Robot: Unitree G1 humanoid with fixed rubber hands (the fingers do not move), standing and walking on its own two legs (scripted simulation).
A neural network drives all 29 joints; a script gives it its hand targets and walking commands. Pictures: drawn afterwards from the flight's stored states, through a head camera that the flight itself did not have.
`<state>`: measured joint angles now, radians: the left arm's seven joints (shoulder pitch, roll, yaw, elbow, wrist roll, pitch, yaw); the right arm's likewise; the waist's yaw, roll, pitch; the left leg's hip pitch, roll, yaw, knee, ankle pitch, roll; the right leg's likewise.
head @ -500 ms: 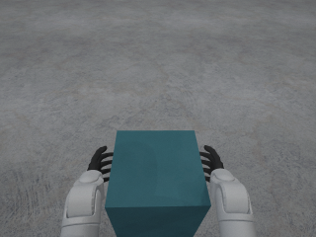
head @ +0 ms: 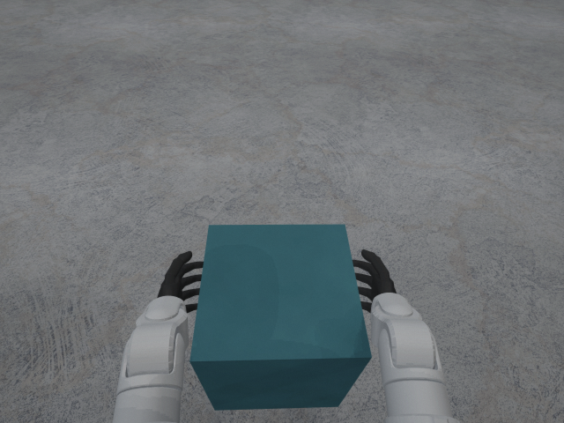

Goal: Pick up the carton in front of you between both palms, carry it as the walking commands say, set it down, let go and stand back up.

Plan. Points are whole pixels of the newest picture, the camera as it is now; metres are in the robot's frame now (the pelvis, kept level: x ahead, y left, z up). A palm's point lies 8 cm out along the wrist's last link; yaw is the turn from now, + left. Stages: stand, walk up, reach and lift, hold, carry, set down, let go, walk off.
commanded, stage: carry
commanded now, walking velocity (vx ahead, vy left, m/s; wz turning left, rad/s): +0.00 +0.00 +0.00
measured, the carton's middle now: (277, 321) +0.30 +0.00 -0.04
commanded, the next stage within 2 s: none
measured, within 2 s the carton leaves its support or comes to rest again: neither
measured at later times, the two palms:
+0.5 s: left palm (167, 305) +0.29 +0.15 +0.04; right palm (379, 302) +0.29 -0.14 +0.04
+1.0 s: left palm (215, 202) +0.47 +0.10 +0.06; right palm (386, 205) +0.46 -0.19 +0.06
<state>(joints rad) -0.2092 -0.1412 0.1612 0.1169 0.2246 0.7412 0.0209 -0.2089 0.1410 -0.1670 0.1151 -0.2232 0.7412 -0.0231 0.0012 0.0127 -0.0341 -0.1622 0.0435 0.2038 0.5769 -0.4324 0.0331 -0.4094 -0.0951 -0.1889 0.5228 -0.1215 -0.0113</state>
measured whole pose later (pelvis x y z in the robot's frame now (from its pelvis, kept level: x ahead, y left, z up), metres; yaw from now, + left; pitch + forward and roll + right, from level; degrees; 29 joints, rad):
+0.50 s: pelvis +0.00 +0.01 +0.00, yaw +0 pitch +0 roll -1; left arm -0.20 -0.14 0.16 0.14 0.23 0.75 0.02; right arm -0.20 0.14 -0.16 0.14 -0.23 0.75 -0.02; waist 0.00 0.02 -0.05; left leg -0.12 0.04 0.22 0.53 -0.42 0.04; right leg -0.40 -0.11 -0.19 0.55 -0.21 0.00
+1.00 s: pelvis +0.18 -0.04 +0.03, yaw -1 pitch +4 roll +1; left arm -0.17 -0.14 0.13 0.04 0.18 0.72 0.04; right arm -0.16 0.13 -0.13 0.01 -0.20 0.73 -0.04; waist 0.01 0.00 -0.03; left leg -0.55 0.10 0.11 0.72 -0.21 -0.02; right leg -0.08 -0.03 -0.17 0.22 -0.22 -0.03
